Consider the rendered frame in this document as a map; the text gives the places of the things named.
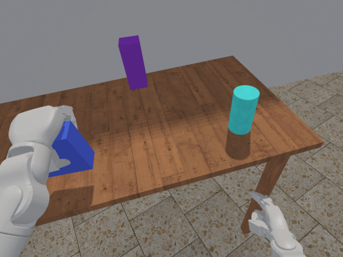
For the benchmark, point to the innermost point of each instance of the table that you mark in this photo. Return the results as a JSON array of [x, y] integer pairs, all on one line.
[[172, 133]]

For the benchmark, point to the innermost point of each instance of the robot left hand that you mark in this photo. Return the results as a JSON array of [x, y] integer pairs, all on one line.
[[42, 125]]

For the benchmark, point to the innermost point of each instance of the robot right hand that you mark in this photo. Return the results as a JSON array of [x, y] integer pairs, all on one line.
[[263, 223]]

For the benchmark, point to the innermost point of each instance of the sponge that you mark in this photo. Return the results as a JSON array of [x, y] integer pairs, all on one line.
[[71, 145]]

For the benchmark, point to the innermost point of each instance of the left robot forearm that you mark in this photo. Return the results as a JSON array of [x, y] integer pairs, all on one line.
[[23, 194]]

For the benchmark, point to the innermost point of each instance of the right robot forearm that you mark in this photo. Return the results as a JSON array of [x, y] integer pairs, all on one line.
[[284, 244]]

